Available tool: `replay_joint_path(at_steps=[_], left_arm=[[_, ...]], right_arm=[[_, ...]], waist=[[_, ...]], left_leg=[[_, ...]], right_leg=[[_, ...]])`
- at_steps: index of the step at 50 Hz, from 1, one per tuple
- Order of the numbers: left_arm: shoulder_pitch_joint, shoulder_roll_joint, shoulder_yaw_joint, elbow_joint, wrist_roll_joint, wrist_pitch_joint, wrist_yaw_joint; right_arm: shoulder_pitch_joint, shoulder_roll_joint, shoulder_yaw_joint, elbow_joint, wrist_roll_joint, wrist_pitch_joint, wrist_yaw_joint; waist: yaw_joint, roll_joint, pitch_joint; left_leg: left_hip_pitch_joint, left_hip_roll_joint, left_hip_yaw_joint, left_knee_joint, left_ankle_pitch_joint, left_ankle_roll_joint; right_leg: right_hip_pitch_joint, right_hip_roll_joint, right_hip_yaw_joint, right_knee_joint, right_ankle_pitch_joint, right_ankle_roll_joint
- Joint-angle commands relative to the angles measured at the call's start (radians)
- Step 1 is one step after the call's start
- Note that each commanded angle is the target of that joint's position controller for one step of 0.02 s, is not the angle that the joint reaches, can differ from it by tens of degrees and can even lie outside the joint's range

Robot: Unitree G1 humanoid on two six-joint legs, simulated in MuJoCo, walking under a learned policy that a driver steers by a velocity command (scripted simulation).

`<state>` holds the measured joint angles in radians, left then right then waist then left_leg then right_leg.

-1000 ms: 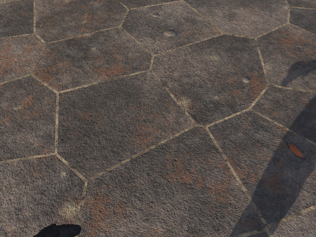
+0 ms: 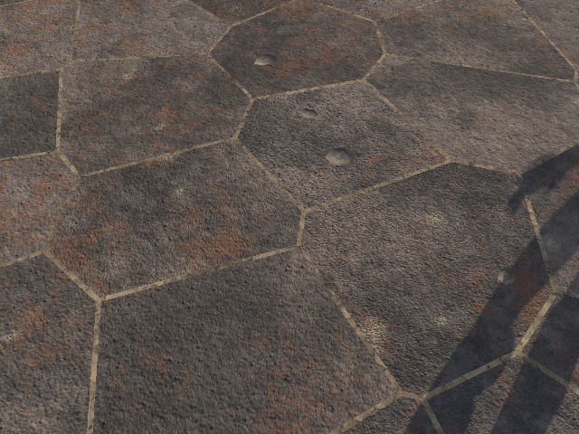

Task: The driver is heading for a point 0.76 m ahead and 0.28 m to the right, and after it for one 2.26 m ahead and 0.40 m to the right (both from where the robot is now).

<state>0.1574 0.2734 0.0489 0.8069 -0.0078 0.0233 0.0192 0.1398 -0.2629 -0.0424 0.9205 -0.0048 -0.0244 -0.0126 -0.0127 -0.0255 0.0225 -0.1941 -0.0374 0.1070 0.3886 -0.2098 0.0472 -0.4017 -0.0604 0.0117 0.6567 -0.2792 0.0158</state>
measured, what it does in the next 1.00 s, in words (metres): steps on the spot, turning right: right foot, then left foot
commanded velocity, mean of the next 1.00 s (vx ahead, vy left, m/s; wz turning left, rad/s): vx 0.11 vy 0.00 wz -0.49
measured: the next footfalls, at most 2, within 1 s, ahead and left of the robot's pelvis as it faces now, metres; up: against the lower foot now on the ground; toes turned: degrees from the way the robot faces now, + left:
right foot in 0.06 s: +0.07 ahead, -0.12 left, +0.00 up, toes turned -3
left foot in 0.48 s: +0.11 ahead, +0.11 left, +0.00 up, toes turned -21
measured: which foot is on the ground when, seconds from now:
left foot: down 0.00-0.06, up 0.08-0.46, down 0.48-0.94, up 0.96-1.00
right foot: up 0.00-0.04, down 0.06-0.48, up 0.50-0.92, down 0.94-1.00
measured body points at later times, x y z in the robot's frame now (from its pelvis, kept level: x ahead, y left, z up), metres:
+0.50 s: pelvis +0.03 +0.01 +0.00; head +0.06 +0.01 +0.44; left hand +0.25 +0.26 -0.11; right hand +0.09 -0.31 -0.11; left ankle +0.07 +0.12 -0.74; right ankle +0.03 -0.12 -0.74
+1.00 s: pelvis +0.04 -0.05 -0.01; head +0.05 -0.08 +0.44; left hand +0.31 +0.10 -0.09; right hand -0.05 -0.34 -0.14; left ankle +0.06 +0.12 -0.70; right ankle -0.02 -0.13 -0.74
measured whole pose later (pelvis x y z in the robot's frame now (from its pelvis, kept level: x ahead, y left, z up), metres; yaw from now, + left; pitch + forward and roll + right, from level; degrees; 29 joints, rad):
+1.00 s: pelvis +0.04 -0.05 -0.01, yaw -32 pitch +1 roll +1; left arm 0.21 0.29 0.06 0.69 -0.02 -0.01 -0.01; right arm 0.25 -0.33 -0.07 0.89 0.02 -0.04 0.03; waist -0.04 0.03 0.01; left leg -0.28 0.10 0.07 0.82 -0.47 0.00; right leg -0.25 -0.01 -0.04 0.54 -0.31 -0.04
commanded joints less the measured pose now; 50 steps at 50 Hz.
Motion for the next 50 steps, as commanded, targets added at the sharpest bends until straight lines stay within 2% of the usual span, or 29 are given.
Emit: replay_joint_path(at_steps=[1, 2, 3, 4, 5, 6, 7, 9, 14, 20, 23, 24, 25, 26, 27, 28, 29, 30, 32, 35, 37, 40, 43, 45, 46, 47, 48, 49, 50], left_arm=[[0.006, 0.099, 0.036, -0.071, -0.001, -0.008, -0.009], [0.021, 0.115, 0.044, -0.072, 0.003, -0.010, -0.013], [0.047, 0.179, 0.063, -0.074, 0.008, -0.012, -0.009], [0.055, 0.274, 0.086, -0.085, 0.010, -0.010, 0.000], [0.137, 0.221, 0.075, -0.075, 0.020, -0.021, -0.002], [0.131, 0.204, 0.068, -0.077, 0.023, -0.038, -0.002], [0.075, 0.199, 0.072, -0.091, 0.015, -0.049, 0.001], [0.013, 0.182, 0.068, -0.111, -0.009, -0.047, 0.009], [0.025, 0.209, 0.081, -0.120, -0.004, -0.018, 0.022], [-0.014, 0.213, 0.083, -0.133, -0.005, 0.001, 0.021], [-0.053, 0.197, 0.075, -0.146, -0.017, 0.013, 0.027], [-0.026, 0.163, 0.065, -0.149, -0.013, 0.016, 0.030], [0.027, 0.094, 0.048, -0.152, -0.003, 0.014, 0.027], [0.032, 0.167, 0.071, -0.170, -0.003, 0.003, 0.026], [0.051, 0.236, 0.093, -0.147, -0.004, 0.003, 0.024], [0.069, 0.242, 0.102, -0.124, -0.007, 0.010, 0.025], [0.084, 0.216, 0.099, -0.106, -0.004, 0.021, 0.029], [0.081, 0.195, 0.094, -0.110, -0.004, 0.028, 0.028], [0.037, 0.166, 0.083, -0.140, -0.015, 0.028, 0.021], [-0.050, 0.144, 0.066, -0.191, -0.018, 0.018, 0.008], [-0.067, 0.134, 0.057, -0.210, -0.015, 0.010, -0.004], [-0.075, 0.113, 0.045, -0.225, -0.011, -0.002, -0.023], [-0.036, 0.105, 0.040, -0.208, -0.012, -0.012, -0.035], [0.054, 0.097, 0.041, -0.167, -0.014, -0.018, -0.039], [0.134, 0.107, 0.048, -0.126, -0.014, -0.018, -0.035], [0.248, 0.144, 0.067, -0.091, -0.021, -0.019, -0.028], [0.362, 0.241, 0.084, -0.080, -0.010, -0.023, -0.013], [0.313, 0.301, 0.089, -0.115, -0.004, -0.047, -0.025], [0.270, 0.224, 0.070, -0.128, -0.006, -0.070, -0.035]], right_arm=[[-0.019, -0.192, -0.050, -0.049, 0.022, 0.022, -0.028], [0.009, -0.182, -0.050, -0.042, 0.027, 0.028, -0.032], [0.030, -0.150, -0.045, -0.048, 0.012, 0.026, -0.034], [0.014, -0.102, -0.034, -0.083, -0.016, 0.018, -0.032], [-0.093, -0.111, -0.032, -0.112, -0.022, 0.015, -0.030], [-0.079, -0.131, -0.040, -0.113, -0.004, 0.012, -0.021], [-0.064, -0.131, -0.044, -0.099, 0.012, 0.016, -0.021], [-0.076, -0.153, -0.054, -0.095, 0.004, 0.023, -0.029], [-0.094, -0.114, -0.044, -0.102, 0.016, 0.022, -0.026], [-0.076, -0.134, -0.050, -0.106, 0.021, 0.015, -0.012], [0.014, -0.147, -0.061, -0.082, 0.021, 0.000, 0.001], [0.043, -0.195, -0.075, -0.076, 0.010, 0.001, -0.002], [0.018, -0.265, -0.085, -0.092, -0.007, 0.012, -0.013], [-0.002, -0.264, -0.081, -0.106, -0.048, 0.009, -0.007], [-0.067, -0.211, -0.066, -0.135, -0.044, 0.003, -0.008], [-0.116, -0.169, -0.057, -0.142, -0.027, 0.002, -0.012], [-0.132, -0.153, -0.051, -0.150, -0.010, 0.003, -0.016], [-0.127, -0.145, -0.046, -0.149, 0.000, 0.005, -0.022], [-0.083, -0.149, -0.042, -0.136, -0.003, 0.013, -0.033], [0.023, -0.187, -0.054, -0.117, 0.003, 0.018, -0.044], [0.037, -0.215, -0.063, -0.118, 0.009, 0.011, -0.041], [0.035, -0.244, -0.077, -0.125, 0.016, -0.001, -0.025], [0.046, -0.250, -0.081, -0.116, 0.032, -0.015, 0.005], [0.024, -0.238, -0.076, -0.109, 0.048, -0.017, 0.023], [0.029, -0.203, -0.064, -0.102, 0.047, -0.020, 0.030], [0.030, -0.139, -0.040, -0.097, 0.029, -0.025, 0.038], [-0.011, -0.045, -0.005, -0.141, -0.019, -0.035, 0.049], [-0.026, -0.109, -0.026, -0.177, 0.014, -0.055, 0.049], [-0.070, -0.189, -0.046, -0.179, 0.042, -0.065, 0.050]], waist=[[0.021, 0.111, -0.040], [0.028, 0.088, -0.046], [0.013, -0.032, -0.076], [-0.017, -0.247, -0.081], [0.078, -0.245, -0.126], [0.058, -0.159, -0.150], [0.031, -0.100, -0.145], [0.011, -0.049, -0.135], [0.019, -0.099, -0.156], [0.024, -0.149, -0.131], [-0.027, -0.142, -0.123], [-0.018, -0.068, -0.136], [0.037, 0.202, -0.127], [0.031, 0.286, -0.098], [0.049, 0.193, -0.066], [0.065, 0.161, -0.042], [0.065, 0.150, -0.032], [0.050, 0.160, -0.016], [0.022, 0.170, -0.008], [-0.054, 0.190, -0.035], [-0.067, 0.194, -0.034], [-0.065, 0.186, -0.009], [-0.044, 0.176, 0.013], [0.018, 0.151, 0.007], [0.053, 0.118, -0.017], [0.106, 0.044, -0.070], [0.129, -0.246, -0.126], [0.108, -0.262, -0.105], [0.114, -0.145, -0.026]], left_leg=[[0.065, 0.315, -0.179, -0.027, 0.290, 0.143], [0.056, 0.281, -0.152, 0.032, 0.257, 0.097], [0.000, 0.199, -0.068, 0.187, 0.180, 0.030], [-0.228, 0.022, 0.033, 0.387, -0.131, -0.067], [-0.371, -0.033, -0.080, 0.600, -0.465, -0.092], [-0.406, -0.001, -0.159, 0.725, -0.457, -0.087], [-0.427, 0.022, -0.177, 0.754, -0.392, -0.086], [-0.423, 0.049, -0.189, 0.689, -0.283, -0.097], [-0.305, 0.008, -0.173, 0.464, -0.184, -0.132], [-0.166, -0.012, -0.186, 0.257, -0.145, -0.121], [-0.010, -0.001, -0.165, -0.021, 0.033, -0.086], [0.104, 0.114, -0.246, -0.070, 0.086, -0.044], [0.189, 0.334, -0.476, -0.097, 0.240, 0.062], [0.070, 0.466, -0.634, -0.130, 0.305, 0.213], [0.034, 0.434, -0.554, -0.130, 0.276, 0.220], [0.023, 0.358, -0.441, -0.114, 0.225, 0.168], [0.037, 0.304, -0.370, -0.108, 0.165, 0.133], [0.043, 0.295, -0.333, -0.106, 0.196, 0.135], [0.068, 0.273, -0.259, -0.114, 0.234, 0.151], [0.201, 0.313, -0.288, -0.179, -0.065, 0.165], [0.216, 0.338, -0.289, -0.208, -0.160, 0.163], [0.156, 0.347, -0.228, -0.234, -0.198, 0.146], [0.056, 0.336, -0.176, -0.229, -0.183, 0.146], [-0.016, 0.322, -0.135, -0.163, -0.186, 0.128], [-0.092, 0.297, -0.100, -0.084, -0.175, 0.106], [-0.185, 0.244, -0.032, 0.094, -0.142, 0.059], [-0.405, 0.142, 0.058, 0.518, -0.357, -0.030], [-0.627, 0.061, -0.052, 0.702, -0.403, -0.045], [-0.679, 0.125, -0.116, 0.777, -0.332, -0.029]], right_leg=[[0.046, 0.015, -0.040, -0.115, 0.038, -0.032], [0.100, 0.018, -0.021, -0.196, 0.158, -0.057], [0.186, -0.056, 0.097, -0.243, 0.431, -0.101], [0.306, -0.226, 0.363, -0.261, 0.711, -0.253], [0.388, -0.308, 0.492, -0.307, 0.774, -0.373], [0.401, -0.284, 0.444, -0.298, 0.761, -0.363], [0.398, -0.233, 0.376, -0.280, 0.732, -0.313], [0.366, -0.190, 0.321, -0.282, 0.674, -0.256], [0.320, -0.137, 0.314, -0.289, 0.607, -0.249], [0.240, -0.111, 0.414, -0.298, 0.412, -0.223], [0.191, -0.052, 0.430, -0.241, 0.309, -0.159], [0.094, 0.003, 0.385, -0.154, 0.142, -0.110], [-0.091, 0.158, 0.207, 0.079, -0.214, -0.050], [-0.169, 0.174, 0.162, 0.282, -0.382, -0.010], [-0.158, 0.123, 0.179, 0.416, -0.312, 0.007], [-0.164, 0.114, 0.162, 0.467, -0.239, 0.018], [-0.180, 0.108, 0.146, 0.511, -0.184, 0.034], [-0.204, 0.103, 0.138, 0.552, -0.149, 0.051], [-0.217, 0.087, 0.087, 0.521, -0.107, 0.071], [-0.275, 0.031, 0.042, 0.368, -0.074, 0.087], [-0.253, 0.006, 0.021, 0.284, -0.085, 0.079], [-0.156, -0.012, -0.027, 0.153, -0.096, 0.042], [0.017, 0.014, -0.070, 0.000, -0.094, -0.010], [0.186, 0.043, -0.104, -0.166, 0.011, -0.049], [0.330, 0.072, -0.119, -0.211, 0.026, -0.067], [0.507, 0.041, -0.045, -0.239, 0.018, -0.093], [0.661, -0.207, 0.301, -0.295, 0.111, -0.161], [0.614, -0.351, 0.628, -0.421, -0.108, -0.327], [0.562, -0.323, 0.568, -0.458, -0.194, -0.322]])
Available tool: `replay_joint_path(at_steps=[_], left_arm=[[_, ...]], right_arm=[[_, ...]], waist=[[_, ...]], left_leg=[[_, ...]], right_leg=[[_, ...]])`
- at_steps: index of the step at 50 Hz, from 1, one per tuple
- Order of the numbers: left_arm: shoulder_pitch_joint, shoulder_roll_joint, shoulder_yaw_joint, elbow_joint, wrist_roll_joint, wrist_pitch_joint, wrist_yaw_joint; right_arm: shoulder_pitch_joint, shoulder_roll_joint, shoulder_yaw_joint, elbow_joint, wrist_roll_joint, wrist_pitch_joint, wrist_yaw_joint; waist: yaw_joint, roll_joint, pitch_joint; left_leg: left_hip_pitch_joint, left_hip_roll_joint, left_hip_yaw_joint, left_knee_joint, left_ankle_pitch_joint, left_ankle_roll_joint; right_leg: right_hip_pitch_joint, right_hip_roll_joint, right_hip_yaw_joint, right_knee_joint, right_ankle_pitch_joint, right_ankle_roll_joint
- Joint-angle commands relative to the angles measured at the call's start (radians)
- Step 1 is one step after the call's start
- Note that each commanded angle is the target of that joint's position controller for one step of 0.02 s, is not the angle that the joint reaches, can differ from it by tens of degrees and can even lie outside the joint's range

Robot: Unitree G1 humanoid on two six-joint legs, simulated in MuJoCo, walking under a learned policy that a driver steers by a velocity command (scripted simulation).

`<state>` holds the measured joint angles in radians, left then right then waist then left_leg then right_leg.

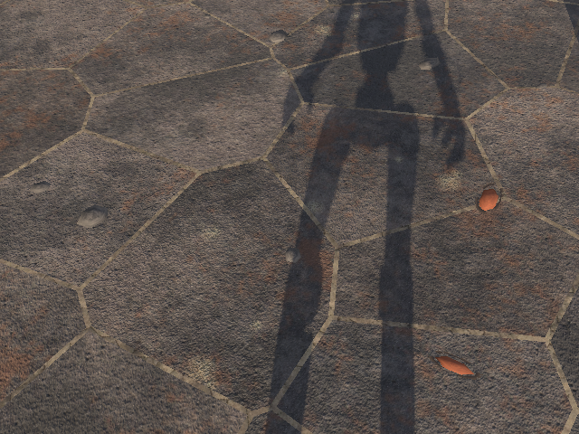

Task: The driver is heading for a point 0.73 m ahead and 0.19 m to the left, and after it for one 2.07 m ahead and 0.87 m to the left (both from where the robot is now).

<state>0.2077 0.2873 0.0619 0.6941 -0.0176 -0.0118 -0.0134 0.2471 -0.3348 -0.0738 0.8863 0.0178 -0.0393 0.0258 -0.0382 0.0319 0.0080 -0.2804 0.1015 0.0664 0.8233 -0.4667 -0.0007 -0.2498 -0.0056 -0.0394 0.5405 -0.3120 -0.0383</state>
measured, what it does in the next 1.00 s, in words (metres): walks ahead: left foot, then right foot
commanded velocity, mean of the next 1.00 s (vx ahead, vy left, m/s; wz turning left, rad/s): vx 0.47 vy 0.00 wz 0.06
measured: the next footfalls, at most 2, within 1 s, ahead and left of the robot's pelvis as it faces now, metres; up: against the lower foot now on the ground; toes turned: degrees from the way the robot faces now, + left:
left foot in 0.44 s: +0.41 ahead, +0.10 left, +0.00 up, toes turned +0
right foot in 0.94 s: +0.68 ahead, -0.14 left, +0.00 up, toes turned +7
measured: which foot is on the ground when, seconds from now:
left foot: up 0.00-0.42, down 0.44-0.94, up 0.96-1.00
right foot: down 0.00-0.46, up 0.48-0.92, down 0.94-1.00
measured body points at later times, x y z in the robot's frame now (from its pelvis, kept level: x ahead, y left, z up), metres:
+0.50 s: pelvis +0.25 +0.02 -0.02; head +0.29 +0.01 +0.43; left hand +0.25 +0.30 -0.14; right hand +0.45 -0.24 -0.11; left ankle +0.37 +0.10 -0.73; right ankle +0.02 -0.11 -0.67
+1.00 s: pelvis +0.54 -0.04 -0.01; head +0.57 -0.05 +0.44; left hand +0.72 +0.23 -0.08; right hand +0.58 -0.32 -0.14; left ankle +0.38 +0.09 -0.68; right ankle +0.64 -0.15 -0.73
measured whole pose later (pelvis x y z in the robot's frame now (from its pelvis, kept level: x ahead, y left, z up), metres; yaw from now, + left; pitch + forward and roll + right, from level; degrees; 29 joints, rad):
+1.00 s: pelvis +0.54 -0.04 -0.01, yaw +8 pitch +2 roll +0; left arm 0.07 0.27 0.04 0.70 0.01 -0.12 -0.01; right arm 0.37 -0.31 -0.06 0.87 0.03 -0.05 -0.01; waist -0.07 0.02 0.03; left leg -0.23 -0.02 -0.11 0.90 -0.50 0.02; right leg -0.45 -0.01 -0.01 0.55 -0.15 -0.01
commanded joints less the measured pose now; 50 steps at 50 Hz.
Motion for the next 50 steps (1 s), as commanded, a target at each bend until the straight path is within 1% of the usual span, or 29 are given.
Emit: replay_joint_path(at_steps=[1, 3, 5, 7, 11, 14, 18, 20, 21, 22, 23, 24, 25, 26, 27, 28, 29, 31, 33, 35, 38, 41, 44, 45, 46, 47, 48, 49, 50], left_arm=[[0.178, 0.169, 0.043, -0.015, 0.007, -0.050, -0.004], [0.109, 0.138, 0.029, -0.027, 0.010, -0.056, -0.002], [0.107, 0.134, 0.026, -0.030, 0.018, -0.062, 0.008], [0.130, 0.138, 0.029, -0.018, 0.016, -0.065, 0.016], [0.173, 0.144, 0.030, 0.016, 0.014, -0.066, 0.026], [0.224, 0.150, 0.033, 0.053, 0.008, -0.067, 0.029], [0.233, 0.164, 0.041, 0.086, -0.002, -0.055, 0.034], [0.222, 0.189, 0.047, 0.090, 0.006, -0.043, 0.039], [0.210, 0.188, 0.044, 0.092, 0.009, -0.032, 0.041], [0.217, 0.171, 0.033, 0.087, 0.015, -0.029, 0.044], [0.350, 0.050, -0.001, 0.069, 0.017, -0.043, 0.029], [0.325, 0.047, -0.010, 0.088, 0.005, -0.068, 0.025], [0.206, 0.134, 0.015, 0.052, -0.031, -0.085, 0.017], [0.131, 0.144, 0.012, 0.026, -0.039, -0.095, 0.016], [0.087, 0.137, 0.013, 0.020, -0.021, -0.097, 0.019], [0.099, 0.132, 0.019, 0.027, -0.007, -0.089, 0.023], [0.134, 0.112, 0.017, 0.040, -0.003, -0.077, 0.023], [0.152, 0.078, 0.010, 0.046, 0.005, -0.057, 0.028], [0.079, 0.076, 0.007, 0.013, 0.021, -0.055, 0.034], [0.000, 0.068, 0.003, -0.010, 0.026, -0.065, 0.033], [-0.120, 0.044, -0.008, -0.034, 0.019, -0.084, 0.020], [-0.204, 0.053, -0.008, -0.057, 0.005, -0.097, 0.003], [-0.189, 0.100, 0.009, -0.059, -0.001, -0.108, -0.006], [-0.145, 0.114, 0.016, -0.049, -0.002, -0.112, -0.005], [-0.044, 0.144, 0.034, -0.021, 0.000, -0.115, 0.000], [0.100, 0.196, 0.053, -0.002, 0.017, -0.118, 0.008], [0.197, 0.288, 0.074, 0.010, 0.034, -0.107, 0.013], [0.230, 0.250, 0.067, 0.027, 0.030, -0.099, 0.005], [0.170, 0.163, 0.043, 0.013, 0.027, -0.100, 0.004]], right_arm=[[-0.171, -0.125, -0.018, -0.139, 0.029, -0.056, 0.015], [-0.143, -0.115, -0.020, -0.108, 0.003, -0.057, 0.014], [-0.126, -0.086, -0.016, -0.093, -0.003, -0.055, 0.018], [-0.143, -0.063, -0.009, -0.098, -0.008, -0.049, 0.018], [-0.259, -0.017, 0.013, -0.143, -0.003, -0.049, 0.021], [-0.342, -0.007, 0.024, -0.178, 0.002, -0.056, 0.034], [-0.350, -0.032, 0.021, -0.199, 0.001, -0.068, 0.052], [-0.256, -0.074, 0.002, -0.180, -0.002, -0.064, 0.043], [-0.126, -0.110, -0.018, -0.148, -0.002, -0.060, 0.032], [0.033, -0.149, -0.034, -0.112, -0.006, -0.054, 0.019], [0.173, -0.243, -0.059, -0.092, -0.028, -0.049, 0.009], [0.191, -0.170, -0.038, -0.073, -0.012, -0.051, 0.015], [0.110, -0.129, -0.023, -0.078, 0.000, -0.052, 0.011], [0.033, -0.101, -0.015, -0.095, -0.004, -0.050, 0.006], [-0.024, -0.076, -0.007, -0.100, -0.012, -0.051, 0.005], [-0.058, -0.050, 0.001, -0.106, -0.027, -0.058, 0.006], [-0.076, -0.044, 0.002, -0.107, -0.033, -0.061, 0.007], [-0.074, -0.055, 0.000, -0.096, -0.021, -0.073, 0.009], [-0.051, -0.080, -0.006, -0.084, -0.013, -0.076, 0.001], [-0.023, -0.098, -0.012, -0.079, -0.009, -0.070, -0.011], [0.034, -0.123, -0.019, -0.069, 0.002, -0.056, -0.024], [0.104, -0.130, -0.022, -0.052, 0.013, -0.038, -0.030], [0.111, -0.133, -0.028, -0.053, 0.013, -0.022, -0.038], [0.101, -0.133, -0.029, -0.056, 0.010, -0.016, -0.039], [0.099, -0.109, -0.021, -0.060, 0.005, -0.014, -0.038], [0.097, -0.047, 0.001, -0.078, -0.009, -0.015, -0.033], [0.208, 0.053, 0.029, -0.109, -0.015, -0.029, -0.030], [0.217, 0.008, 0.024, -0.123, 0.021, -0.040, -0.029], [0.138, -0.094, -0.004, -0.126, 0.037, -0.038, -0.033]], waist=[[0.114, -0.203, 0.047], [0.074, -0.155, 0.078], [0.056, -0.144, 0.057], [0.056, -0.112, 0.047], [0.088, -0.117, 0.084], [0.110, -0.108, 0.122], [0.079, -0.118, 0.110], [0.026, -0.163, 0.018], [-0.044, -0.163, -0.072], [-0.115, -0.145, -0.185], [-0.075, 0.080, -0.371], [-0.088, 0.179, -0.460], [-0.088, 0.137, -0.276], [-0.060, 0.065, -0.151], [-0.023, 0.002, -0.060], [0.016, 0.015, -0.029], [0.042, 0.036, -0.027], [0.064, 0.045, -0.006], [0.057, 0.031, 0.032], [0.035, 0.013, 0.045], [-0.011, 0.003, 0.047], [-0.043, 0.020, 0.045], [-0.011, 0.052, 0.026], [0.020, 0.065, 0.011], [0.072, 0.060, -0.040], [0.139, 0.005, -0.170], [0.110, -0.253, -0.328], [0.116, -0.372, -0.368], [0.132, -0.227, -0.223]], left_leg=[[-0.604, 0.016, -0.087, 0.325, 0.038, 0.038], [-0.546, 0.044, -0.095, 0.250, 0.185, 0.031], [-0.499, 0.036, -0.082, 0.206, 0.290, 0.014], [-0.501, 0.022, -0.074, 0.128, 0.367, -0.011], [-0.426, -0.019, -0.046, -0.124, 0.530, -0.026], [-0.393, -0.043, -0.038, -0.245, 0.585, -0.003], [-0.365, -0.064, -0.045, -0.328, 0.507, 0.052], [-0.221, -0.122, -0.003, -0.308, 0.415, 0.086], [-0.046, -0.158, 0.029, -0.320, 0.410, 0.116], [0.246, -0.091, -0.036, -0.280, 0.438, 0.160], [0.679, 0.197, -0.500, -0.285, 0.261, 0.334], [0.739, 0.283, -0.835, -0.486, 0.117, 0.373], [0.611, 0.250, -0.722, -0.536, 0.018, 0.313], [0.444, 0.218, -0.585, -0.562, 0.042, 0.276], [0.280, 0.183, -0.486, -0.595, 0.129, 0.258], [0.175, 0.146, -0.414, -0.622, 0.207, 0.243], [0.110, 0.126, -0.377, -0.652, 0.237, 0.246], [0.031, 0.112, -0.318, -0.700, 0.295, 0.268], [0.007, 0.100, -0.279, -0.729, 0.341, 0.279], [0.029, 0.075, -0.243, -0.729, 0.379, 0.263], [0.042, 0.041, -0.195, -0.697, 0.415, 0.224], [0.103, 0.068, -0.238, -0.641, 0.382, 0.214], [0.178, 0.108, -0.315, -0.551, 0.348, 0.182], [0.178, 0.109, -0.326, -0.503, 0.370, 0.169], [0.155, 0.067, -0.308, -0.395, 0.432, 0.144], [0.057, -0.002, -0.262, -0.151, 0.370, 0.108], [-0.269, -0.142, -0.141, 0.207, 0.009, 0.038], [-0.455, -0.137, -0.185, 0.406, -0.138, 0.029], [-0.510, -0.082, -0.214, 0.479, -0.053, 0.033]], right_leg=[[0.367, -0.328, 0.519, -0.354, -0.149, -0.234], [0.302, -0.259, 0.377, -0.381, 0.036, -0.186], [0.281, -0.227, 0.287, -0.395, 0.248, -0.171], [0.284, -0.213, 0.222, -0.402, 0.369, -0.171], [0.222, -0.178, 0.129, -0.438, 0.360, -0.150], [0.235, -0.200, 0.116, -0.452, 0.337, -0.149], [0.359, -0.248, 0.112, -0.371, 0.505, -0.127], [0.410, -0.243, 0.104, -0.230, 0.866, -0.107], [0.393, -0.210, 0.074, -0.060, 1.020, -0.085], [0.228, -0.177, 0.062, 0.166, 0.922, -0.054], [-0.190, -0.031, 0.046, 0.597, 0.454, 0.019], [-0.337, 0.089, 0.183, 0.783, -0.248, 0.026], [-0.450, 0.022, 0.210, 0.852, -0.230, 0.008], [-0.460, -0.037, 0.166, 0.808, -0.146, -0.007], [-0.433, -0.084, 0.135, 0.730, -0.074, -0.008], [-0.368, -0.119, 0.137, 0.674, -0.023, -0.008], [-0.313, -0.133, 0.139, 0.654, 0.003, -0.003], [-0.291, -0.148, 0.121, 0.595, 0.018, 0.019], [-0.342, -0.155, 0.110, 0.488, 0.096, 0.052], [-0.370, -0.146, 0.105, 0.338, 0.225, 0.073], [-0.304, -0.091, 0.076, 0.110, 0.381, 0.094], [-0.273, -0.058, 0.083, 0.005, 0.407, 0.099], [-0.213, -0.049, 0.109, -0.062, 0.316, 0.072], [-0.150, -0.043, 0.098, -0.080, 0.276, 0.056], [-0.007, -0.037, 0.082, -0.107, 0.247, 0.027], [0.229, -0.143, 0.166, -0.076, 0.224, -0.028], [0.593, -0.386, 0.511, -0.087, 0.141, -0.148], [0.621, -0.454, 0.804, -0.228, -0.101, -0.216], [0.513, -0.406, 0.674, -0.254, -0.165, -0.171]])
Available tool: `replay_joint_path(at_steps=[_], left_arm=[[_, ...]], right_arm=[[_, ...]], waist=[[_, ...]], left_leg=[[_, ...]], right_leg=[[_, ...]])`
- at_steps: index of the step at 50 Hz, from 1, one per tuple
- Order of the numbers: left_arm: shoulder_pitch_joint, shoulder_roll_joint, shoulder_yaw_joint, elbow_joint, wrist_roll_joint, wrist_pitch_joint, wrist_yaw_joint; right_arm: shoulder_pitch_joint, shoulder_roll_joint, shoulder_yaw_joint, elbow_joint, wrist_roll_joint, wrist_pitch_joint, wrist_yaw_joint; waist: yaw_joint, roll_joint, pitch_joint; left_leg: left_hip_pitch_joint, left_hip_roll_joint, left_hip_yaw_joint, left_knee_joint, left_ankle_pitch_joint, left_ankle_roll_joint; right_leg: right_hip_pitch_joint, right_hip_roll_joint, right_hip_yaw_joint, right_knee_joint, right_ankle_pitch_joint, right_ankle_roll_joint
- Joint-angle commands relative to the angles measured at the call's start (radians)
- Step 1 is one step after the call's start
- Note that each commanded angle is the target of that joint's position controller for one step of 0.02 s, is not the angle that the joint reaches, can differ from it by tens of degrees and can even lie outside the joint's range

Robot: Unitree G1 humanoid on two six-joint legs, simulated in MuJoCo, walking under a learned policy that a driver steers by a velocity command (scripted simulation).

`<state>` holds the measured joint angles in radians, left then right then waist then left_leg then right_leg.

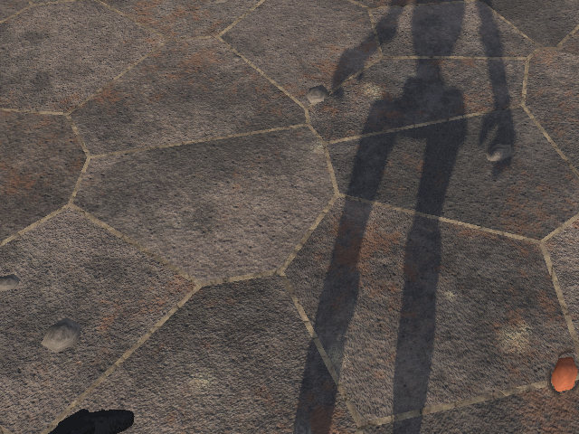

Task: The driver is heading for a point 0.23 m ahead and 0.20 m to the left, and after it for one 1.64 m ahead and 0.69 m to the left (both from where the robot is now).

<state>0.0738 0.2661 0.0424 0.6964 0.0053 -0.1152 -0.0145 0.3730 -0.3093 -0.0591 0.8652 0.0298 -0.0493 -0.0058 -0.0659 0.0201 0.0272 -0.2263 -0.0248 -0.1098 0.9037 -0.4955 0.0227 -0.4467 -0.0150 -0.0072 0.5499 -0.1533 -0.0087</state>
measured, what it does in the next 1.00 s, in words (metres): walks ahead, turning left: left foot, then right foot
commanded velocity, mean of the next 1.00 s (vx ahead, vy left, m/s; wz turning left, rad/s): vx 0.21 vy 0.00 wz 0.54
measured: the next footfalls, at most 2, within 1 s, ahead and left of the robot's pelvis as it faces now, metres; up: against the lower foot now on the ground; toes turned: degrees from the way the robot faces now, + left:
left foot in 0.42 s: +0.34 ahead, +0.16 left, +0.00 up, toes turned +17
right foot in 0.92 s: +0.43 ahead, -0.04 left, +0.00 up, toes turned +37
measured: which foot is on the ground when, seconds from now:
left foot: up 0.00-0.40, down 0.42-0.92, up 0.94-1.00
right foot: down 0.00-0.42, up 0.44-0.90, down 0.92-1.00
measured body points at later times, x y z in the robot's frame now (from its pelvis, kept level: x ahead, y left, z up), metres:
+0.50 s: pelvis +0.22 +0.05 -0.01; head +0.27 +0.08 +0.44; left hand +0.23 +0.36 -0.13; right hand +0.49 -0.15 -0.09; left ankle +0.31 +0.15 -0.73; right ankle +0.13 -0.13 -0.64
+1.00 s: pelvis +0.31 +0.03 +0.01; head +0.34 +0.03 +0.46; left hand +0.27 +0.34 -0.08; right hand +0.61 -0.11 -0.08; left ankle +0.27 +0.14 -0.69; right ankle +0.40 -0.06 -0.73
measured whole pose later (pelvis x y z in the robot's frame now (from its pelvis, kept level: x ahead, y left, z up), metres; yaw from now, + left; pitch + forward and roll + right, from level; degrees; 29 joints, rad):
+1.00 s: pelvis +0.31 +0.03 +0.01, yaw +34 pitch +2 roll +0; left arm 0.17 0.28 0.06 0.73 0.03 -0.02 0.01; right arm 0.16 -0.33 -0.08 0.62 0.01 0.05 -0.02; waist 0.01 0.04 0.02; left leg -0.47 -0.16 -0.18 0.88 -0.47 -0.01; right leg -0.30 0.01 0.06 0.51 -0.23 0.00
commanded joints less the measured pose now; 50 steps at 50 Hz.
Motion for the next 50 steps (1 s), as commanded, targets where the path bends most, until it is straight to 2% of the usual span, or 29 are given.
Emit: replay_joint_path(at_steps=[1, 2, 3, 5, 9, 13, 16, 19, 20, 21, 22, 23, 24, 25, 26, 27, 29, 30, 32, 34, 38, 42, 44, 45, 46, 47, 48, 49, 50], left_arm=[[0.244, 0.145, 0.049, 0.007, 0.003, 0.005, 0.006], [0.191, 0.113, 0.038, 0.009, 0.005, 0.006, 0.005], [0.159, 0.099, 0.034, 0.015, 0.008, 0.004, 0.006], [0.136, 0.097, 0.039, 0.027, 0.007, -0.004, 0.009], [0.150, 0.140, 0.058, 0.057, 0.005, -0.009, 0.017], [0.129, 0.173, 0.067, 0.064, 0.001, 0.012, 0.033], [0.154, 0.202, 0.078, 0.077, -0.021, 0.032, 0.042], [0.121, 0.235, 0.093, 0.066, -0.054, 0.049, 0.046], [0.109, 0.220, 0.089, 0.060, -0.059, 0.055, 0.044], [0.156, 0.186, 0.077, 0.060, -0.035, 0.052, 0.039], [0.260, 0.057, 0.039, 0.034, 0.040, 0.049, 0.027], [0.311, 0.114, 0.032, 0.034, 0.016, 0.041, 0.017], [0.181, 0.180, 0.050, 0.017, -0.023, 0.044, 0.017], [0.124, 0.173, 0.047, -0.005, -0.025, 0.050, 0.027], [0.113, 0.170, 0.048, 0.009, -0.006, 0.061, 0.043], [0.119, 0.181, 0.053, 0.005, 0.004, 0.073, 0.052], [0.142, 0.170, 0.053, 0.008, 0.009, 0.088, 0.054], [0.147, 0.154, 0.049, 0.011, 0.012, 0.090, 0.055], [0.127, 0.134, 0.042, 0.005, 0.014, 0.094, 0.059], [0.098, 0.126, 0.038, -0.003, 0.011, 0.101, 0.059], [0.043, 0.122, 0.036, -0.023, 0.001, 0.101, 0.052], [0.034, 0.131, 0.041, -0.035, -0.008, 0.080, 0.039], [0.091, 0.130, 0.046, -0.019, -0.008, 0.071, 0.027], [0.114, 0.142, 0.051, -0.013, 0.000, 0.068, 0.024], [0.115, 0.201, 0.062, -0.025, 0.020, 0.072, 0.026], [0.086, 0.268, 0.077, -0.017, 0.046, 0.083, 0.027], [0.068, 0.203, 0.065, -0.043, 0.045, 0.081, 0.028], [0.050, 0.176, 0.057, -0.051, 0.031, 0.080, 0.032], [0.026, 0.161, 0.052, -0.052, 0.015, 0.082, 0.034]], right_arm=[[-0.056, -0.131, -0.025, -0.119, 0.018, -0.023, -0.004], [-0.079, -0.119, -0.028, -0.124, 0.006, -0.016, -0.003], [-0.081, -0.103, -0.032, -0.130, 0.001, -0.007, 0.001], [-0.077, -0.062, -0.029, -0.138, 0.006, 0.014, 0.008], [-0.148, -0.031, -0.022, -0.187, -0.006, 0.032, 0.016], [-0.256, -0.009, -0.012, -0.230, -0.017, 0.022, 0.042], [-0.297, -0.027, -0.021, -0.266, -0.018, 0.026, 0.061], [-0.200, -0.090, -0.055, -0.264, -0.025, 0.039, 0.066], [-0.083, -0.132, -0.079, -0.234, -0.025, 0.040, 0.059], [0.005, -0.200, -0.105, -0.216, -0.026, 0.045, 0.035], [-0.040, -0.298, -0.110, -0.239, -0.031, 0.053, 0.012], [-0.059, -0.284, -0.095, -0.302, -0.045, 0.036, 0.028], [-0.085, -0.219, -0.083, -0.308, -0.037, 0.029, 0.039], [-0.139, -0.184, -0.073, -0.298, -0.017, 0.024, 0.038], [-0.184, -0.153, -0.063, -0.298, -0.010, 0.026, 0.031], [-0.216, -0.143, -0.058, -0.304, -0.018, 0.031, 0.023], [-0.239, -0.147, -0.060, -0.315, -0.041, 0.035, 0.013], [-0.234, -0.154, -0.063, -0.313, -0.042, 0.036, 0.007], [-0.218, -0.168, -0.068, -0.308, -0.033, 0.043, -0.007], [-0.219, -0.170, -0.070, -0.311, -0.024, 0.056, -0.019], [-0.226, -0.163, -0.069, -0.319, -0.025, 0.076, -0.027], [-0.207, -0.158, -0.069, -0.320, -0.023, 0.087, -0.020], [-0.224, -0.142, -0.060, -0.324, -0.015, 0.095, -0.021], [-0.211, -0.123, -0.053, -0.321, -0.010, 0.098, -0.024], [-0.163, -0.077, -0.038, -0.318, -0.019, 0.097, -0.023], [-0.165, -0.088, -0.044, -0.345, -0.012, 0.088, -0.022], [-0.171, -0.170, -0.066, -0.329, -0.036, 0.076, -0.022], [-0.161, -0.192, -0.079, -0.307, -0.027, 0.076, -0.018], [-0.143, -0.168, -0.077, -0.280, -0.024, 0.085, -0.022]], waist=[[0.150, -0.152, -0.154], [0.126, -0.123, -0.091], [0.099, -0.149, -0.056], [0.078, -0.148, -0.028], [0.078, -0.093, 0.006], [0.101, -0.079, 0.041], [0.106, -0.098, 0.013], [0.032, -0.119, -0.055], [-0.033, -0.087, -0.113], [-0.068, 0.021, -0.169], [0.064, 0.304, -0.240], [0.033, 0.212, -0.492], [-0.011, 0.063, -0.414], [0.014, 0.029, -0.275], [0.041, -0.013, -0.196], [0.072, 0.015, -0.161], [0.099, 0.050, -0.158], [0.101, 0.051, -0.168], [0.092, 0.046, -0.184], [0.082, 0.057, -0.187], [0.058, 0.104, -0.141], [0.042, 0.139, -0.140], [0.074, 0.142, -0.153], [0.085, 0.122, -0.152], [0.056, -0.025, -0.164], [0.014, -0.309, -0.086], [0.053, -0.261, -0.096], [0.047, -0.185, -0.096], [0.034, -0.138, -0.086]], left_leg=[[-0.557, 0.082, -0.010, 0.391, 0.063, 0.008], [-0.524, 0.110, -0.008, 0.348, 0.126, 0.001], [-0.483, 0.136, -0.013, 0.302, 0.170, -0.004], [-0.432, 0.150, 0.008, 0.264, 0.208, -0.013], [-0.485, 0.160, 0.014, 0.110, 0.319, -0.034], [-0.394, 0.127, 0.099, -0.147, 0.497, -0.029], [-0.331, 0.096, 0.142, -0.236, 0.495, -0.007], [-0.188, 0.024, 0.188, -0.297, 0.386, 0.052], [-0.035, -0.017, 0.201, -0.374, 0.458, 0.083], [0.177, 0.023, 0.107, -0.422, 0.746, 0.126], [0.450, 0.269, -0.238, -0.303, 1.250, 0.262], [0.524, 0.423, -0.579, -0.426, 1.011, 0.430], [0.449, 0.363, -0.492, -0.503, 0.811, 0.383], [0.321, 0.313, -0.398, -0.530, 0.670, 0.326], [0.193, 0.272, -0.343, -0.551, 0.600, 0.284], [0.080, 0.247, -0.307, -0.570, 0.595, 0.268], [-0.028, 0.212, -0.261, -0.586, 0.652, 0.257], [-0.044, 0.200, -0.239, -0.581, 0.696, 0.257], [-0.042, 0.186, -0.232, -0.572, 0.691, 0.252], [-0.043, 0.168, -0.249, -0.575, 0.549, 0.235], [-0.073, 0.136, -0.305, -0.590, 0.283, 0.202], [-0.014, 0.143, -0.388, -0.541, 0.354, 0.192], [0.002, 0.128, -0.385, -0.484, 0.427, 0.164], [-0.033, 0.096, -0.359, -0.443, 0.405, 0.127], [-0.122, 0.020, -0.262, -0.298, 0.198, 0.068], [-0.300, -0.138, -0.060, -0.152, -0.055, 0.008], [-0.316, -0.098, -0.071, 0.086, -0.134, -0.041], [-0.321, -0.093, -0.082, 0.193, -0.087, -0.056], [-0.322, -0.087, -0.076, 0.237, -0.045, -0.076]], right_leg=[[0.593, -0.354, 0.484, -0.268, -0.229, -0.168], [0.488, -0.307, 0.373, -0.293, -0.118, -0.156], [0.417, -0.280, 0.293, -0.320, -0.047, -0.148], [0.349, -0.256, 0.183, -0.369, 0.042, -0.150], [0.356, -0.272, 0.054, -0.413, 0.162, -0.178], [0.338, -0.229, -0.120, -0.376, 0.377, -0.145], [0.397, -0.245, -0.162, -0.299, 0.499, -0.118], [0.441, -0.250, -0.178, -0.091, 0.707, -0.084], [0.408, -0.213, -0.200, 0.080, 0.683, -0.054], [0.250, -0.151, -0.214, 0.334, 0.420, 0.012], [-0.105, -0.005, -0.181, 0.704, -0.556, 0.081], [-0.187, 0.054, 0.063, 0.891, -0.619, 0.087], [-0.237, 0.016, 0.106, 0.886, -0.497, 0.069], [-0.274, -0.013, 0.090, 0.808, -0.400, 0.058], [-0.249, -0.047, 0.096, 0.741, -0.339, 0.060], [-0.186, -0.058, 0.105, 0.684, -0.301, 0.059], [-0.096, -0.041, 0.093, 0.617, -0.266, 0.062], [-0.079, -0.032, 0.088, 0.577, -0.255, 0.068], [-0.082, -0.017, 0.092, 0.494, -0.226, 0.085], [-0.083, -0.008, 0.104, 0.423, -0.177, 0.098], [-0.051, 0.015, 0.118, 0.278, -0.136, 0.100], [0.018, 0.040, 0.119, 0.125, -0.180, 0.077], [0.117, 0.036, 0.092, -0.049, -0.099, 0.049], [0.206, 0.000, 0.100, -0.161, 0.005, 0.026], [0.299, -0.179, 0.252, -0.216, 0.080, -0.040], [0.283, -0.325, 0.462, -0.252, 0.257, -0.201], [0.256, -0.385, 0.523, -0.250, 0.312, -0.280], [0.256, -0.343, 0.443, -0.224, 0.331, -0.260], [0.264, -0.282, 0.360, -0.200, 0.325, -0.216]])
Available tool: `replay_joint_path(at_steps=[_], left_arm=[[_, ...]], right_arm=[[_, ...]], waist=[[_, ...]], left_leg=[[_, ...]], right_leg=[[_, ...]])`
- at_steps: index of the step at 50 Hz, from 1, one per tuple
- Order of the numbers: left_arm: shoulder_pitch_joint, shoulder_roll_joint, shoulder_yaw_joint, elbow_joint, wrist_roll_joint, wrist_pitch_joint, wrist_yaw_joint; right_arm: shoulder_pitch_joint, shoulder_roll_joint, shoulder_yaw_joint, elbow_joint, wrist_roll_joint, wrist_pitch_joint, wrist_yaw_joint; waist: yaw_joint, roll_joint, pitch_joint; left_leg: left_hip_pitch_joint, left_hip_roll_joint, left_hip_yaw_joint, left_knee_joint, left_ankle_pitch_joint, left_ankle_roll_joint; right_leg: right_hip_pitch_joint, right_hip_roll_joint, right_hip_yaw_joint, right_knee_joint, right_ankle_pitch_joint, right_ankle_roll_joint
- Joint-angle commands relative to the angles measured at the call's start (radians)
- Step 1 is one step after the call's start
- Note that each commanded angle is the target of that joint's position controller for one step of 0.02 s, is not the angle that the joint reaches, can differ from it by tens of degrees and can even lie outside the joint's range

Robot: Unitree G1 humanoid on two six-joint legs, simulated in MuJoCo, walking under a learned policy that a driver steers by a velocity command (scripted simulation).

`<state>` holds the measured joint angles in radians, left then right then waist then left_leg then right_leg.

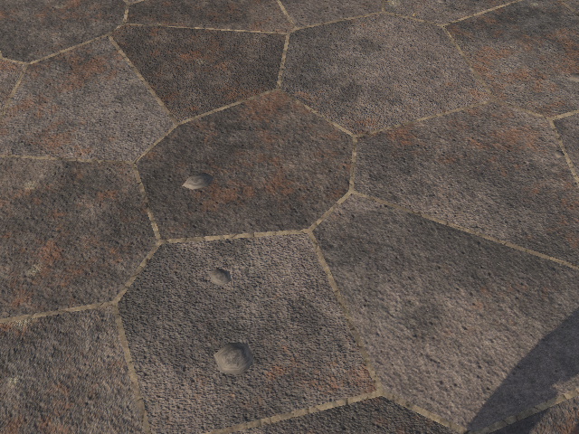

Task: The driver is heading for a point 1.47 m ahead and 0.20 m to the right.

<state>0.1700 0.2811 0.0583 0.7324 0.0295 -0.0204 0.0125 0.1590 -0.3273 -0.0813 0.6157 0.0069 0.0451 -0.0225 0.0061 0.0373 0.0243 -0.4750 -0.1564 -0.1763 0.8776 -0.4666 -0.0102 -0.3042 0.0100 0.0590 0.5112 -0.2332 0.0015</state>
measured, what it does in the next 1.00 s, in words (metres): walks ahead: left foot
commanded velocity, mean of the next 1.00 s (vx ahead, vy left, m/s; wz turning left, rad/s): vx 0.14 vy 0.00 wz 0.07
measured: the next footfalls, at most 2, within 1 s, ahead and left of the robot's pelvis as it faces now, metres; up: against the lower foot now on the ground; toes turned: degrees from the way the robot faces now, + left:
left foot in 0.24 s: +0.02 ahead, +0.14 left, +0.00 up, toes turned -2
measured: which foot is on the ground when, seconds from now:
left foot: up 0.00-0.22, down 0.24-0.78, up 0.80-1.00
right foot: down 0.00-1.00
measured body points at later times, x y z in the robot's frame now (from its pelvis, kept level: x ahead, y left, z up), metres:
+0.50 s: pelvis +0.00 +0.03 +0.00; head +0.00 +0.04 +0.45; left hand +0.10 +0.30 -0.12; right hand +0.15 -0.21 -0.10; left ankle -0.02 +0.14 -0.74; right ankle +0.02 -0.13 -0.74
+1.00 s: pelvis +0.12 -0.01 +0.01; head +0.13 -0.04 +0.46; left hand +0.09 +0.25 -0.11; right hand +0.28 -0.28 -0.10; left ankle +0.17 +0.15 -0.66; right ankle +0.05 -0.10 -0.74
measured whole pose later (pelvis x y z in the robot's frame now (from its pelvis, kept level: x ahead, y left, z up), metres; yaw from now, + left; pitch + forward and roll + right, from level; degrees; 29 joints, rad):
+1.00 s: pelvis +0.12 -0.01 +0.01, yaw +2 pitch +1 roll +1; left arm 0.42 0.24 0.03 0.92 0.00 -0.09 -0.01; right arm 0.19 -0.30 -0.07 0.76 0.02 -0.06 0.01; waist 0.06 0.03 0.00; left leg -0.58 0.07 -0.01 0.95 -0.17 0.02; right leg -0.03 0.03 -0.02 0.26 -0.25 -0.06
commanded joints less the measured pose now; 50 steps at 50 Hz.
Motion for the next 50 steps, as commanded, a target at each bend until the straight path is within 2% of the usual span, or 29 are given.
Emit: replay_joint_path(at_steps=[1, 3, 6, 8, 9, 10, 11, 12, 13, 14, 15, 16, 19, 26, 28, 30, 32, 34, 35, 37, 38, 39, 40, 41, 42, 44, 46, 48, 50], left_arm=[[-0.073, 0.133, 0.032, -0.084, -0.025, -0.012, 0.007], [-0.063, 0.114, 0.022, -0.073, -0.026, -0.003, 0.006], [-0.057, 0.116, 0.023, -0.064, -0.023, 0.011, 0.004], [-0.014, 0.145, 0.030, -0.049, -0.028, 0.021, 0.001], [-0.014, 0.149, 0.029, -0.045, -0.034, 0.023, 0.000], [-0.013, 0.140, 0.024, -0.040, -0.042, 0.022, -0.001], [0.026, 0.127, 0.018, -0.026, -0.044, 0.013, -0.003], [0.047, 0.109, 0.009, -0.023, -0.025, -0.001, -0.009], [0.079, 0.074, -0.002, -0.026, -0.003, -0.020, -0.020], [0.030, 0.071, -0.007, -0.021, 0.004, -0.024, -0.018], [-0.018, 0.095, -0.002, -0.018, 0.001, -0.021, -0.017], [-0.035, 0.092, -0.001, -0.013, -0.004, -0.017, -0.013], [-0.011, 0.090, -0.001, 0.003, -0.010, -0.002, -0.002], [0.017, 0.084, 0.003, 0.068, -0.016, 0.001, 0.012], [0.028, 0.074, 0.002, 0.089, -0.022, 0.003, 0.016], [-0.006, 0.076, 0.005, 0.073, -0.033, -0.007, 0.017], [-0.047, 0.083, 0.009, 0.045, -0.050, -0.035, 0.009], [-0.040, 0.086, 0.011, 0.042, -0.063, -0.062, -0.010], [-0.023, 0.081, 0.009, 0.049, -0.065, -0.074, -0.020], [0.110, 0.074, 0.014, 0.119, -0.057, -0.086, -0.031], [0.196, 0.086, 0.023, 0.161, -0.046, -0.083, -0.032], [0.302, 0.129, 0.035, 0.183, -0.043, -0.084, -0.027], [0.373, 0.267, 0.063, 0.181, -0.043, -0.087, -0.032], [0.330, 0.208, 0.043, 0.168, -0.032, -0.094, -0.035], [0.258, 0.156, 0.027, 0.146, -0.035, -0.098, -0.031], [0.199, 0.128, 0.015, 0.126, -0.033, -0.095, -0.029], [0.217, 0.091, -0.001, 0.130, -0.027, -0.086, -0.029], [0.248, 0.101, -0.002, 0.140, -0.031, -0.079, -0.025], [0.254, 0.118, -0.001, 0.144, -0.030, -0.071, -0.016]], right_arm=[[0.070, -0.125, -0.047, -0.025, -0.005, 0.000, -0.008], [0.056, -0.061, -0.026, -0.021, 0.002, 0.007, -0.006], [-0.001, -0.007, 0.002, -0.037, 0.000, 0.002, 0.001], [-0.017, -0.019, 0.000, -0.036, 0.008, 0.000, 0.006], [0.005, -0.027, -0.003, -0.023, 0.010, -0.001, 0.008], [0.035, -0.026, -0.004, -0.003, 0.007, -0.003, 0.009], [0.037, -0.043, -0.005, 0.001, -0.002, -0.005, 0.008], [0.046, -0.090, -0.010, -0.008, -0.011, -0.005, 0.001], [0.026, -0.149, -0.021, -0.001, -0.022, -0.002, -0.005], [0.003, -0.065, -0.003, 0.004, -0.026, -0.007, 0.006], [-0.005, -0.029, 0.008, 0.006, -0.032, -0.013, 0.013], [0.002, -0.034, 0.008, 0.016, -0.035, -0.020, 0.013], [0.015, -0.035, 0.014, 0.036, -0.026, -0.038, 0.010], [0.028, -0.019, 0.023, 0.072, -0.023, -0.048, 0.004], [0.056, -0.033, 0.018, 0.092, -0.018, -0.043, -0.001], [0.101, -0.098, -0.001, 0.102, -0.007, -0.037, -0.003], [0.134, -0.114, -0.006, 0.116, 0.001, -0.050, -0.007], [0.129, -0.093, -0.004, 0.122, 0.009, -0.068, -0.007], [0.107, -0.088, -0.003, 0.118, 0.017, -0.071, -0.006], [0.027, -0.087, -0.002, 0.104, 0.028, -0.067, 0.000], [0.024, -0.061, 0.004, 0.104, 0.018, -0.067, 0.001], [0.006, 0.004, 0.023, 0.091, 0.004, -0.073, 0.004], [0.005, 0.030, 0.029, 0.039, 0.006, -0.091, -0.001], [0.012, -0.041, 0.010, 0.042, 0.029, -0.107, -0.004], [0.026, -0.062, 0.003, 0.055, 0.042, -0.119, 0.004], [0.021, -0.055, 0.000, 0.079, 0.023, -0.134, 0.014], [0.003, -0.037, -0.001, 0.083, 0.011, -0.134, 0.030], [-0.023, -0.010, 0.005, 0.076, 0.006, -0.128, 0.039], [-0.085, 0.013, 0.015, 0.053, 0.007, -0.126, 0.041]], waist=[[-0.032, -0.153, -0.073], [-0.026, -0.164, -0.072], [0.003, -0.234, -0.100], [0.030, -0.265, -0.105], [0.018, -0.257, -0.103], [-0.002, -0.241, -0.093], [0.003, -0.211, -0.090], [0.017, -0.127, -0.122], [0.071, 0.062, -0.136], [0.038, 0.085, -0.139], [0.017, 0.050, -0.098], [0.008, 0.040, -0.078], [0.015, 0.057, -0.018], [0.013, 0.006, -0.002], [-0.001, 0.024, -0.017], [-0.037, 0.108, 0.049], [-0.056, 0.157, 0.115], [-0.045, 0.159, 0.115], [-0.028, 0.135, 0.102], [0.051, 0.088, 0.035], [0.082, 0.056, -0.002], [0.117, -0.078, -0.033], [0.121, -0.352, -0.052], [0.100, -0.261, -0.008], [0.068, -0.192, 0.068], [0.048, -0.135, 0.086], [0.047, -0.141, 0.060], [0.051, -0.131, 0.045], [0.059, -0.112, 0.057]], left_leg=[[-0.095, 0.051, -0.012, 0.288, -0.037, -0.058], [-0.053, 0.058, 0.026, 0.224, -0.002, -0.078], [0.074, 0.120, 0.114, -0.065, 0.007, -0.089], [0.146, 0.127, 0.148, -0.221, 0.041, -0.084], [0.195, 0.125, 0.161, -0.332, 0.120, -0.072], [0.269, 0.120, 0.173, -0.486, 0.247, -0.052], [0.351, 0.139, 0.138, -0.565, 0.350, -0.024], [0.457, 0.227, 0.045, -0.532, 0.510, 0.010], [0.451, 0.300, -0.021, -0.456, 0.597, 0.077], [0.342, 0.294, -0.018, -0.467, 0.440, 0.112], [0.309, 0.259, -0.002, -0.481, 0.339, 0.094], [0.286, 0.241, 0.009, -0.487, 0.302, 0.074], [0.236, 0.231, 0.014, -0.494, 0.298, 0.056], [0.229, 0.218, 0.017, -0.498, 0.285, 0.056], [0.238, 0.213, 0.002, -0.536, 0.025, 0.077], [0.236, 0.302, -0.150, -0.635, -0.286, 0.153], [0.230, 0.409, -0.309, -0.704, -0.324, 0.230], [0.304, 0.444, -0.322, -0.699, -0.214, 0.250], [0.309, 0.428, -0.277, -0.685, -0.154, 0.236], [0.183, 0.336, -0.122, -0.618, -0.009, 0.182], [0.112, 0.286, -0.055, -0.532, 0.048, 0.152], [0.007, 0.202, 0.055, -0.293, 0.088, 0.093], [-0.202, 0.085, 0.162, 0.010, -0.044, 0.029], [-0.293, 0.126, 0.074, 0.189, -0.122, 0.034], [-0.357, 0.182, 0.052, 0.248, -0.020, 0.056], [-0.374, 0.237, 0.086, 0.218, 0.150, 0.073], [-0.310, 0.256, 0.117, 0.155, 0.253, 0.063], [-0.305, 0.250, 0.154, 0.092, 0.312, 0.035], [-0.286, 0.242, 0.174, -0.027, 0.374, 0.010]], right_leg=[[0.143, -0.284, 0.258, -0.147, 0.416, -0.209], [0.145, -0.231, 0.176, -0.143, 0.455, -0.198], [0.173, -0.196, 0.119, -0.127, 0.450, -0.188], [0.187, -0.212, 0.147, -0.120, 0.439, -0.201], [0.180, -0.210, 0.149, -0.107, 0.421, -0.195], [0.153, -0.200, 0.143, -0.097, 0.397, -0.176], [0.108, -0.190, 0.142, -0.102, 0.343, -0.134], [0.041, -0.162, 0.111, -0.071, 0.244, -0.072], [0.003, -0.074, 0.015, -0.051, 0.091, -0.008], [0.088, -0.065, -0.011, -0.067, 0.025, 0.036], [0.095, -0.057, -0.018, -0.059, 0.048, 0.053], [0.097, -0.054, -0.023, -0.050, 0.065, 0.052], [0.095, -0.058, -0.016, -0.058, 0.084, 0.046], [0.112, -0.061, -0.016, -0.070, 0.099, 0.060], [0.090, -0.020, -0.069, -0.018, -0.041, 0.059], [-0.065, 0.019, -0.121, 0.125, -0.182, 0.045], [-0.179, -0.026, -0.067, 0.248, -0.230, 0.002], [-0.248, -0.069, -0.034, 0.263, -0.294, -0.044], [-0.205, -0.073, -0.041, 0.188, -0.276, -0.062], [0.116, -0.016, -0.112, -0.031, -0.002, -0.066], [0.268, 0.005, -0.108, -0.038, 0.051, -0.049], [0.391, -0.122, 0.079, -0.127, -0.046, -0.078], [0.484, -0.355, 0.522, -0.297, -0.223, -0.222], [0.434, -0.417, 0.664, -0.352, -0.372, -0.293], [0.405, -0.388, 0.571, -0.350, -0.400, -0.270], [0.392, -0.308, 0.387, -0.358, -0.225, -0.208], [0.370, -0.246, 0.241, -0.368, 0.004, -0.172], [0.370, -0.224, 0.157, -0.369, 0.195, -0.179], [0.337, -0.208, 0.097, -0.382, 0.281, -0.182]])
